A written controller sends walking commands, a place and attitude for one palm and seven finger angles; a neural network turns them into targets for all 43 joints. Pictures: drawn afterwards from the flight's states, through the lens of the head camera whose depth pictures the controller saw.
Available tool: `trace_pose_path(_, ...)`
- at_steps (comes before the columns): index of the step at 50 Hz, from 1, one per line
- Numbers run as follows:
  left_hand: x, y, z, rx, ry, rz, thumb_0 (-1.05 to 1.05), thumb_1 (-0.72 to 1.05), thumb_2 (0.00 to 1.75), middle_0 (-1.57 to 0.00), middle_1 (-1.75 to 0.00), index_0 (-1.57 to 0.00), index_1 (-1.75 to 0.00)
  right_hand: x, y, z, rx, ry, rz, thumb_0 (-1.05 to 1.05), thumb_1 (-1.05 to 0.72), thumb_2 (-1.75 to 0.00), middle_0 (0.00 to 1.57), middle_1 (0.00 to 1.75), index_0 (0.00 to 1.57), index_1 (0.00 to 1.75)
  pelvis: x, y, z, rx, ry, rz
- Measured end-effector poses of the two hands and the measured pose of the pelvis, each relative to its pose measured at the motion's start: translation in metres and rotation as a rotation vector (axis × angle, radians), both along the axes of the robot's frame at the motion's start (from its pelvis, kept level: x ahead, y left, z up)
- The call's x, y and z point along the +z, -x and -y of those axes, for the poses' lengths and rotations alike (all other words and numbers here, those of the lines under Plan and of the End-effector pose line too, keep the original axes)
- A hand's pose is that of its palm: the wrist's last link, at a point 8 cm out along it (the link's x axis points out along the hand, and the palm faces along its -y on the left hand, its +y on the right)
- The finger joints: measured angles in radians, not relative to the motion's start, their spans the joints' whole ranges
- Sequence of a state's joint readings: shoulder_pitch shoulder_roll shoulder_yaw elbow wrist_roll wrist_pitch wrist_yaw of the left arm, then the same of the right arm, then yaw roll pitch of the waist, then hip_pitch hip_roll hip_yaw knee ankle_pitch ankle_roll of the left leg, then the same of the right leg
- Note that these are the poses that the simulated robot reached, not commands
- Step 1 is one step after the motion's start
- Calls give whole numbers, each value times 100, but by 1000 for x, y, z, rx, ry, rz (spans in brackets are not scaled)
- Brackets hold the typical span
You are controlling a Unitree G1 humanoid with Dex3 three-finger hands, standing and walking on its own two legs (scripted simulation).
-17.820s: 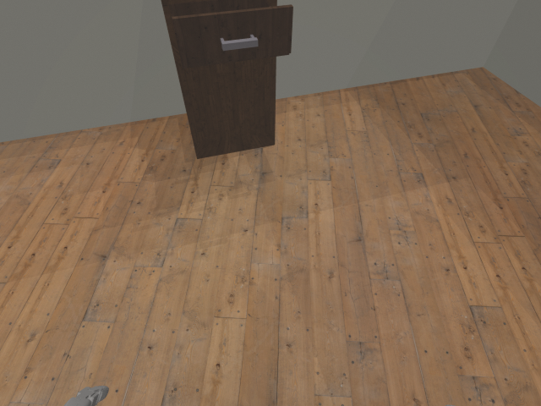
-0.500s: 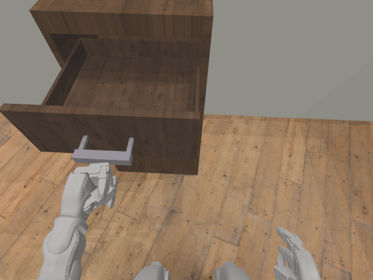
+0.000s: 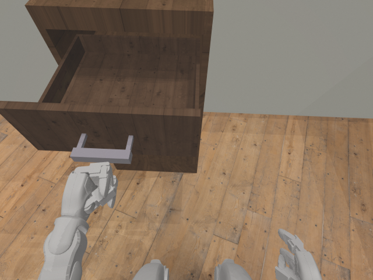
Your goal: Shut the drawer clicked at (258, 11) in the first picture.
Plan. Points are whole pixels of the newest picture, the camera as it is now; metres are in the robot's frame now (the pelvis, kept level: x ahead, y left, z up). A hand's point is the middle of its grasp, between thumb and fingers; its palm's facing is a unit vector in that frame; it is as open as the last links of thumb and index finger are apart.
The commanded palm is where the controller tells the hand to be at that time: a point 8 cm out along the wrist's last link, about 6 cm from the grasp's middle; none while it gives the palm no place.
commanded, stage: push the drawer shut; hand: left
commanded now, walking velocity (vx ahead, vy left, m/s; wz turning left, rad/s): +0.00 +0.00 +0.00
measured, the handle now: (104, 147) +0.38 +0.20 +0.04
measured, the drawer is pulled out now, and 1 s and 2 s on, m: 0.27 0.17 0.06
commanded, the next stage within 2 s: none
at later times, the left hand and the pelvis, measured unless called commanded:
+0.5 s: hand (118, 170) +0.33 +0.16 +0.04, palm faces -0.02 -1.00 -0.04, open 3.1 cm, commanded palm +0.32 +0.21 +0.05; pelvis -0.01 -0.01 +0.00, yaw +0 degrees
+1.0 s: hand (127, 141) +0.40 +0.15 +0.04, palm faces -0.01 -1.00 -0.05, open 3.3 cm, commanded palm +0.38 +0.20 +0.05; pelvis -0.01 -0.01 +0.00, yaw -1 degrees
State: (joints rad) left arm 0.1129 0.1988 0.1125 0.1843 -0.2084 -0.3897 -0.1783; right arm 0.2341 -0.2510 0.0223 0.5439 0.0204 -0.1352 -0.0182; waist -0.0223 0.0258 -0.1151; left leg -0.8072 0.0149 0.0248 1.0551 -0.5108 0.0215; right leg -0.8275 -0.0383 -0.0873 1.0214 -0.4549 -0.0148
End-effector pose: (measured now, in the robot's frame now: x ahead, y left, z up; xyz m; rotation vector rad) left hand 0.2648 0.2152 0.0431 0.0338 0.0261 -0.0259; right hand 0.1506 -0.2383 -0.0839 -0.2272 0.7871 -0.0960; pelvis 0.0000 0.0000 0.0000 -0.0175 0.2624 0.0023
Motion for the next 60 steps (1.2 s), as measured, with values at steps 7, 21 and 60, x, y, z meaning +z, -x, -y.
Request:
trace_pose_path(7,3,-2,4,-7,-5,20,1,90,90,-140,-160,-140,-160,0,-6,0,9,2,11,1,-90,-90,20,30,20,30,-1,0,1,5,1,-1)
trace_pose_path(21,0,-32,3,1,-9,13,-1,86,92,-140,-160,-140,-160,-10,6,4,0,2,-43,1,-90,-90,20,30,20,30,-3,5,5,9,0,-7)
trace_pose_path(60,3,-132,10,12,-15,17,2,89,93,-140,-160,-140,-160,-26,89,21,-116,18,-299,1,-90,-90,20,30,20,30,-2,9,4,-18,-7,-51)
